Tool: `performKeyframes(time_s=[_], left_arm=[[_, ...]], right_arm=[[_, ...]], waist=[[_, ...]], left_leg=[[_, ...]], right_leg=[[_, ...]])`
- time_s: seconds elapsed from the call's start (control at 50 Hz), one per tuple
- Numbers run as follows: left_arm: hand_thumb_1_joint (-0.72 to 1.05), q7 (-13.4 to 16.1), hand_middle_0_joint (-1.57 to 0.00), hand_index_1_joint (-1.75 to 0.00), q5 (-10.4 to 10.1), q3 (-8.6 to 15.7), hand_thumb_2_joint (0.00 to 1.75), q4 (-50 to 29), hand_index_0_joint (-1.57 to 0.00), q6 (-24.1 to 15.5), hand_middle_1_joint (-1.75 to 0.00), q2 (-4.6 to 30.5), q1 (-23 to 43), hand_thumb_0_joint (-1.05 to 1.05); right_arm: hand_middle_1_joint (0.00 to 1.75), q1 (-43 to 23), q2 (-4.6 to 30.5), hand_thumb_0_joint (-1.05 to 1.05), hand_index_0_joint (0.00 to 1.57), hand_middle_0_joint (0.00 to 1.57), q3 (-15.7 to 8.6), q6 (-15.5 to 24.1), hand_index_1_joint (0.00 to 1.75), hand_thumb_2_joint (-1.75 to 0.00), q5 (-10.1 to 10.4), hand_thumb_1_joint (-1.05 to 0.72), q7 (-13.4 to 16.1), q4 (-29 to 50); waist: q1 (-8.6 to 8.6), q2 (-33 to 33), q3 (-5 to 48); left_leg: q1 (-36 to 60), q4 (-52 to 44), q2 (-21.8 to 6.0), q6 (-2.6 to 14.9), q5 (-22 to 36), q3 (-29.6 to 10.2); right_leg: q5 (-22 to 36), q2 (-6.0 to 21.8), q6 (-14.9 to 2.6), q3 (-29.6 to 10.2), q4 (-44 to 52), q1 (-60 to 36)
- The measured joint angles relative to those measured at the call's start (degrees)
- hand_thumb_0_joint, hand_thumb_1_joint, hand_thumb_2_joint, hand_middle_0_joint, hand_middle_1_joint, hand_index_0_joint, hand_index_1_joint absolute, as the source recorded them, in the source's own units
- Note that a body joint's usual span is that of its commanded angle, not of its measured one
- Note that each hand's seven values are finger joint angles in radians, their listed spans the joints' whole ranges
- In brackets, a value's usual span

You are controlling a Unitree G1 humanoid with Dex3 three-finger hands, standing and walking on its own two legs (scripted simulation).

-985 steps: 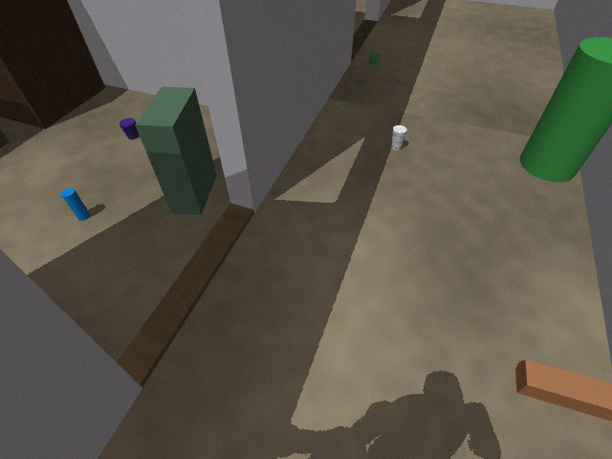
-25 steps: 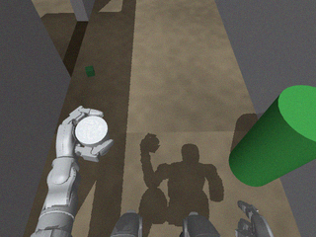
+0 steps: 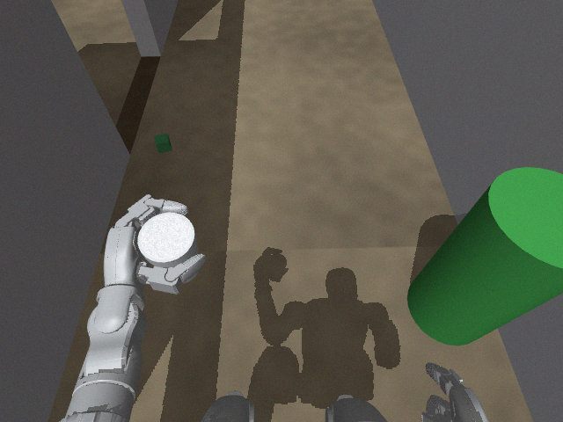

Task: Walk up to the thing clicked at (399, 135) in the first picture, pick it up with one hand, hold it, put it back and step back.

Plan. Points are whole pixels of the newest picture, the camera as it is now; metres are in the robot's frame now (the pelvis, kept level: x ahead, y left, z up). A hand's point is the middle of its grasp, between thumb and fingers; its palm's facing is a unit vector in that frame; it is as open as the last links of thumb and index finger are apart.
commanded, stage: hold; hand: left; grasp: from the side
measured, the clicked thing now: (175, 253) +0.34 +0.17 +0.02
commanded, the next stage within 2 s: none
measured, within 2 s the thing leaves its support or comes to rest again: neither
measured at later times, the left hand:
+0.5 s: hand (168, 245) +0.33 +0.17 +0.06, palm faces +0.08 -1.00 -0.03, open 9.5 cm
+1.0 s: hand (167, 247) +0.32 +0.17 +0.07, palm faces +0.10 -0.99 -0.03, open 9.5 cm
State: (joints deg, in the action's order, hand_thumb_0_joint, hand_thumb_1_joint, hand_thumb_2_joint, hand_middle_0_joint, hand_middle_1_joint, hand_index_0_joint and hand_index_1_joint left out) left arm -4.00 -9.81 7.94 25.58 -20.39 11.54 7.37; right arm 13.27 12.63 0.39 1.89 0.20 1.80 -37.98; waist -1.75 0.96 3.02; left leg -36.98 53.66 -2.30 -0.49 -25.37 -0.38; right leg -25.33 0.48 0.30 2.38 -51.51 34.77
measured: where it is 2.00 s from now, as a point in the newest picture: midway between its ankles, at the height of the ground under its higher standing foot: outside the picture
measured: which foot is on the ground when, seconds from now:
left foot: down 0.00-1.00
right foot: down 0.00-1.00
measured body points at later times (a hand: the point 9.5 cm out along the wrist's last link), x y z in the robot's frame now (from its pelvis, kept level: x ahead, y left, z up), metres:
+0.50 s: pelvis +0.00 +0.00 +0.01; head +0.04 +0.01 +0.46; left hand +0.32 +0.22 +0.06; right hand +0.13 -0.24 -0.10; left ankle +0.02 +0.12 -0.69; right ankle +0.00 -0.13 -0.69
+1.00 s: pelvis -0.01 +0.00 +0.01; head +0.02 +0.00 +0.46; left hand +0.31 +0.22 +0.07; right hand +0.12 -0.24 -0.09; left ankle +0.02 +0.12 -0.69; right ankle +0.00 -0.13 -0.69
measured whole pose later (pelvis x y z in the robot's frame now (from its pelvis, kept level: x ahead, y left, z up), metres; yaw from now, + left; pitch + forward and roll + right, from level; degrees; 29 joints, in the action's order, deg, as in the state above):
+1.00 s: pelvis -0.01 +0.00 +0.01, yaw +0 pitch +4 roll -1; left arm -2.2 -8.9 7.2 25.8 -20.1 10.8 7.4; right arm 13.3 12.6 0.2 2.2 0.2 1.5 -39.2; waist -1.4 0.9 1.3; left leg -29.8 47.5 -2.0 -0.5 -22.0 -0.1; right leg -22.2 0.6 0.3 2.2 -45.8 27.9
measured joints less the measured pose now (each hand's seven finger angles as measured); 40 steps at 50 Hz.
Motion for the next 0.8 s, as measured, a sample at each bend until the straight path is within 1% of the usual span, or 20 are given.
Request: performKeyframes(time_s=[0.16, 0.24, 0.36, 0.5, 0.6, 0.8], left_arm=[[-0.28, 0.64, -0.77, -1.03, 0.04, -0.09, 1.02, -0.7, -0.75, 0.06, -1.04, -0.34, -0.51, 0.01], [-0.28, 0.8, -0.77, -1.03, 0.62, -0.48, 1.02, -0.86, -0.75, 0.43, -1.04, -0.2, -0.75, 0.01], [-0.28, 1.21, -0.77, -1.03, 0.31, -0.61, 1.02, -1.21, -0.75, 0.52, -1.04, -0.48, -0.69, 0.01], [-0.28, 1.48, -0.76, -1.04, 0.79, -1.04, 1.02, -1.42, -0.75, 0.65, -1.05, -0.29, -0.82, 0.01], [-0.28, 1.74, -0.76, -1.03, 0.51, -1.46, 1.02, -1.85, -0.75, 1.04, -1.05, -0.57, -1.18, 0.01], [-0.29, 1.96, -0.76, -1.03, 1.08, -0.93, 1.02, -0.17, -0.75, 0.86, -1.05, -0.78, 0.02, 0.01]], right_arm=[[0.3, 0.4, -0.16, 0.01, 0.2, 0.2, 0.03, -0.36, 0.3, -0.9, -0.05, -0.92, 0.01, -0.17], [0.3, 0.37, -0.18, 0.01, 0.2, 0.2, -0.07, -0.46, 0.3, -0.9, -0.09, -0.92, 0.0, -0.3], [0.3, 0.31, -0.15, 0.01, 0.2, 0.2, -0.04, -0.37, 0.3, -0.9, 0.07, -0.92, 0.04, -0.33], [0.3, 0.04, -0.15, 0.01, 0.2, 0.2, -0.16, -0.27, 0.3, -0.9, 0.11, -0.92, -0.14, -0.2], [0.3, 0.06, -0.05, 0.01, 0.2, 0.2, -0.17, -0.06, 0.3, -0.9, 0.15, -0.92, -0.14, -0.41], [0.3, -0.2, -0.27, 0.01, 0.2, 0.2, -0.15, 0.12, 0.3, -0.9, -0.04, -0.91, -0.32, -0.73]], waist=[[0.17, -0.02, -0.34], [0.21, -0.01, -0.44], [0.24, -0.07, -0.79], [0.28, -0.06, -1.28], [0.37, 0.13, -1.41], [0.32, -0.29, -1.89]], left_leg=[[1.64, -1.4, 0.08, 0.08, 0.47, 0.12], [2.51, -1.93, 0.09, 0.11, 0.65, 0.2], [3.88, -2.88, 0.18, 0.17, 1.08, 0.28], [5.09, -4.03, 0.23, 0.16, 1.73, 0.41], [5.92, -4.71, 0.27, 0.16, 2.07, 0.42], [6.46, -5.51, 0.28, 0.01, 2.86, 0.36]], right_leg=[[0.5, 0.05, 0.1, -0.09, 1.41, -1.62], [0.71, 0.05, 0.13, -0.16, 1.96, -2.47], [1.15, 0.11, 0.2, -0.23, 2.9, -3.83], [1.78, 0.14, 0.2, -0.33, 3.95, -4.95], [2.08, 0.16, 0.21, -0.34, 4.58, -5.77], [2.65, 0.15, 0.04, -0.28, 5.03, -6.16]])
